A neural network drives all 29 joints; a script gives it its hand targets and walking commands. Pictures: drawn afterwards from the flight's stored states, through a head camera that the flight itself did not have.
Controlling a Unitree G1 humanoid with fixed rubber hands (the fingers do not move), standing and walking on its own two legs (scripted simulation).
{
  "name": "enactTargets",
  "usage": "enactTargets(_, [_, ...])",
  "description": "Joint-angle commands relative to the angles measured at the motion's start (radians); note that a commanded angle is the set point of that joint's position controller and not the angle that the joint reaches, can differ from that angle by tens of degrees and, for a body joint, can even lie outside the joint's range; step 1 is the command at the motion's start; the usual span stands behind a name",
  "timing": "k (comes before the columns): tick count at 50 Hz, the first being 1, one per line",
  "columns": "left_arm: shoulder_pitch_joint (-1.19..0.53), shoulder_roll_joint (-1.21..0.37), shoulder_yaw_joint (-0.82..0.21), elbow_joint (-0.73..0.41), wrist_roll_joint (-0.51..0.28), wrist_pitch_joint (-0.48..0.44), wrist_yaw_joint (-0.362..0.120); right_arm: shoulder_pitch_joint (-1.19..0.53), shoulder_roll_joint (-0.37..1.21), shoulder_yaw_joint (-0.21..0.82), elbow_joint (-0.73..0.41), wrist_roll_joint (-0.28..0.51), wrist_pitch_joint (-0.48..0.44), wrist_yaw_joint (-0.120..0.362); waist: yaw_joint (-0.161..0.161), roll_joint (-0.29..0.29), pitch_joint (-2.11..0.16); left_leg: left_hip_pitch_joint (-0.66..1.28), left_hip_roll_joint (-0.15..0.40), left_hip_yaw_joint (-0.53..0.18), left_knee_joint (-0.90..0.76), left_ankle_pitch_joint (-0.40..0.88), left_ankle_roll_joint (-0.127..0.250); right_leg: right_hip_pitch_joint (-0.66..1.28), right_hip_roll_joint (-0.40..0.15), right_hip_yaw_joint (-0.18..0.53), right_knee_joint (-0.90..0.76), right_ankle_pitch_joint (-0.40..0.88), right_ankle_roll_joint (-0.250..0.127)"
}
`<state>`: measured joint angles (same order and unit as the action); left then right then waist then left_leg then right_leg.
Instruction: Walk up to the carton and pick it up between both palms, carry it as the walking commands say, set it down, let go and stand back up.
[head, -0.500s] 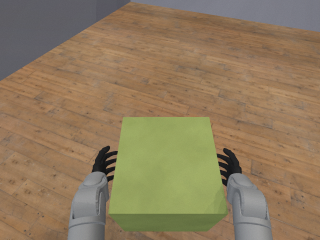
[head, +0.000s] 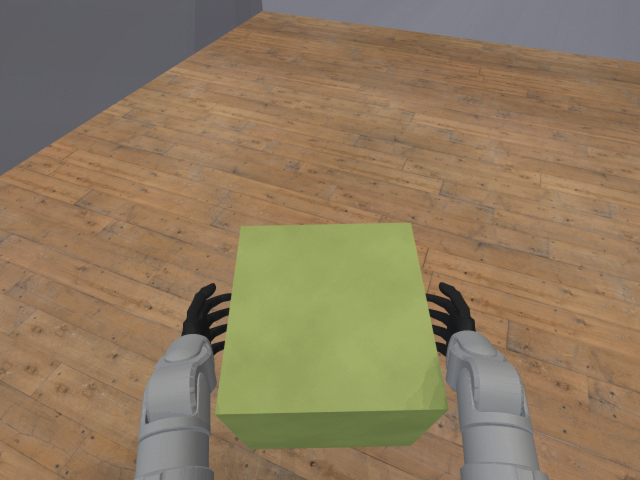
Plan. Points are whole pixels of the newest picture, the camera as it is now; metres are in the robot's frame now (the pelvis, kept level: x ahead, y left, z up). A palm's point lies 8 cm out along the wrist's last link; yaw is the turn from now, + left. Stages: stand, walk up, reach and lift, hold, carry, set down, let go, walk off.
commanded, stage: hold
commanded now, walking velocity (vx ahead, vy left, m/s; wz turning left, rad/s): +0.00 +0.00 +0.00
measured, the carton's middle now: (328, 339) +0.32 +0.00 -0.04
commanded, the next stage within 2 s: set down in 0.18 s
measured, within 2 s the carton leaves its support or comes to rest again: neither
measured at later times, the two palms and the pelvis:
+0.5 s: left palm (204, 356) +0.27 +0.17 +0.00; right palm (456, 360) +0.27 -0.16 +0.00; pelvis +0.00 +0.00 +0.00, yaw +0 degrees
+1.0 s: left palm (231, 350) +0.32 +0.15 -0.07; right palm (447, 366) +0.30 -0.18 -0.09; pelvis +0.00 +0.00 -0.01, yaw -3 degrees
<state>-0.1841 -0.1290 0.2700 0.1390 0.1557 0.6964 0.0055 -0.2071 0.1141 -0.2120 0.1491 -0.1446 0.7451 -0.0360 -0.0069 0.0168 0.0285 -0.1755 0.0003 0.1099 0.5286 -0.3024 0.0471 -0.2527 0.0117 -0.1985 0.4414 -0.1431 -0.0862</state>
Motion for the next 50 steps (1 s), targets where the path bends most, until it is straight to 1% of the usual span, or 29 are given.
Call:
enactTargets(1, [-0.509, -0.721, -0.588, -0.053, -0.129, -0.034, -0.202, -0.562, 0.764, 0.631, -0.109, 0.198, -0.073, 0.230, 0.068, 0.022, -0.347, -0.205, -0.026, -0.225, -0.192, 0.143, 0.039, 0.483, 0.035, 0.306, -0.004, 0.153, 0.046])
enactTargets(9, [-0.531, -0.716, -0.562, -0.018, -0.115, -0.034, -0.207, -0.588, 0.765, 0.609, -0.082, 0.186, -0.073, 0.235, 0.069, 0.025, -0.310, -0.251, -0.019, -0.223, -0.218, 0.065, 0.048, 0.497, 0.039, 0.305, -0.002, 0.113, 0.055])
enactTargets(10, [-0.441, -0.801, -0.591, 0.004, -0.093, -0.023, -0.225, -0.497, 0.806, 0.651, -0.044, 0.166, -0.068, 0.240, 0.075, 0.098, -0.342, -0.208, 0.001, -0.269, -0.209, 0.121, 0.040, 0.515, 0.016, 0.334, 0.012, 0.189, 0.030])
enactTargets(12, [-0.440, -0.797, -0.578, 0.026, -0.091, -0.032, -0.231, -0.494, 0.789, 0.623, -0.028, 0.151, -0.076, 0.244, 0.071, 0.075, -0.320, -0.221, -0.006, -0.262, -0.202, 0.123, 0.039, 0.503, 0.015, 0.344, 0.009, 0.193, 0.024])
enactTargets(15, [-0.473, -0.792, -0.541, 0.083, -0.070, -0.056, -0.242, -0.508, 0.772, 0.565, 0.029, 0.115, -0.095, 0.254, 0.062, 0.046, -0.258, -0.254, -0.006, -0.261, -0.200, 0.058, 0.041, 0.470, 0.015, 0.339, 0.007, 0.121, 0.020])
enactTargets(18, [-0.535, -0.797, -0.507, 0.145, -0.052, -0.097, -0.256, -0.553, 0.772, 0.513, 0.085, 0.092, -0.131, 0.266, 0.059, 0.039, -0.231, -0.296, 0.001, -0.263, -0.198, 0.000, 0.046, 0.464, 0.011, 0.334, 0.024, 0.066, 0.022])
enactTargets(21, [-0.610, -0.816, -0.484, 0.196, -0.043, -0.155, -0.269, -0.630, 0.791, 0.486, 0.122, 0.089, -0.186, 0.280, 0.067, 0.039, -0.241, -0.333, 0.005, -0.266, -0.186, -0.036, 0.052, 0.460, 0.009, 0.334, 0.054, 0.037, 0.027])
enactTargets(24, [-0.654, -0.839, -0.452, 0.253, -0.031, -0.216, -0.277, -0.709, 0.811, 0.479, 0.146, 0.094, -0.245, 0.291, 0.080, 0.036, -0.268, -0.357, 0.001, -0.263, -0.160, -0.036, 0.054, 0.444, 0.007, 0.338, 0.084, 0.033, 0.032])
enactTargets(26, [-0.665, -0.846, -0.424, 0.295, -0.019, -0.251, -0.280, -0.738, 0.820, 0.469, 0.173, 0.088, -0.279, 0.295, 0.083, 0.031, -0.276, -0.376, -0.004, -0.262, -0.134, -0.028, 0.055, 0.417, 0.001, 0.342, 0.102, 0.031, 0.033])
enactTargets(28, [-0.666, -0.835, -0.393, 0.333, -0.003, -0.278, -0.283, -0.740, 0.821, 0.447, 0.212, 0.072, -0.302, 0.295, 0.078, 0.022, -0.273, -0.390, -0.012, -0.260, -0.107, -0.016, 0.055, 0.377, -0.008, 0.348, 0.111, 0.024, 0.032])
enactTargets(31, [-0.651, -0.798, -0.347, 0.378, 0.020, -0.304, -0.288, -0.693, 0.818, 0.396, 0.278, 0.035, -0.325, 0.290, 0.057, 0.006, -0.270, -0.403, -0.026, -0.253, -0.069, 0.013, 0.055, 0.322, -0.021, 0.357, 0.114, 0.032, 0.028])
enactTargets(34, [-0.636, -0.758, -0.312, 0.407, 0.039, -0.325, -0.299, -0.654, 0.824, 0.366, 0.317, 0.005, -0.346, 0.280, 0.043, -0.007, -0.292, -0.431, -0.036, -0.248, -0.041, 0.035, 0.061, 0.301, -0.032, 0.365, 0.120, 0.064, 0.031])
enactTargets(36, [-0.625, -0.743, -0.303, 0.415, 0.046, -0.339, -0.306, -0.634, 0.829, 0.360, 0.326, -0.007, -0.363, 0.273, 0.038, -0.008, -0.322, -0.453, -0.043, -0.247, -0.023, 0.061, 0.064, 0.298, -0.037, 0.371, 0.130, 0.110, 0.033])
enactTargets(40, [-0.600, -0.726, -0.307, 0.414, 0.049, -0.383, -0.314, -0.613, 0.829, 0.369, 0.318, -0.020, -0.414, 0.259, 0.033, -0.006, -0.407, -0.510, -0.058, -0.253, 0.016, 0.139, 0.061, 0.299, -0.041, 0.387, 0.173, 0.253, 0.033])
enactTargets(45, [-0.586, -0.711, -0.342, 0.387, 0.032, -0.466, -0.310, -0.617, 0.821, 0.414, 0.282, -0.019, -0.503, 0.242, 0.034, -0.014, -0.550, -0.610, -0.078, -0.265, 0.075, 0.223, 0.052, 0.300, -0.045, 0.413, 0.242, 0.435, 0.037])
enactTargets(46, [-0.588, -0.703, -0.343, 0.380, 0.030, -0.483, -0.308, -0.624, 0.817, 0.421, 0.276, -0.021, -0.519, 0.239, 0.039, -0.019, -0.575, -0.643, -0.082, -0.267, 0.086, 0.226, 0.050, 0.306, -0.045, 0.417, 0.258, 0.455, 0.038])
enactTargets(47, [-0.597, -0.697, -0.349, 0.371, 0.022, -0.500, -0.305, -0.641, 0.817, 0.439, 0.266, -0.015, -0.534, 0.236, 0.052, -0.026, -0.607, -0.662, -0.085, -0.269, 0.099, 0.226, 0.050, 0.301, -0.045, 0.421, 0.274, 0.461, 0.039])
enactTargets(48, [-0.613, -0.682, -0.340, 0.372, 0.022, -0.515, -0.303, -0.667, 0.814, 0.445, 0.260, -0.010, -0.549, 0.232, 0.066, -0.040, -0.626, -0.689, -0.085, -0.267, 0.113, 0.202, 0.052, 0.286, -0.046, 0.424, 0.284, 0.425, 0.043])
enactTargets(50, [-0.630, -0.665, -0.335, 0.378, 0.017, -0.532, -0.297, -0.704, 0.797, 0.461, 0.251, -0.010, -0.564, 0.229, 0.091, -0.042, -0.653, -0.744, -0.092, -0.266, 0.134, 0.177, 0.052, 0.261, -0.040, 0.425, 0.314, 0.397, 0.043])
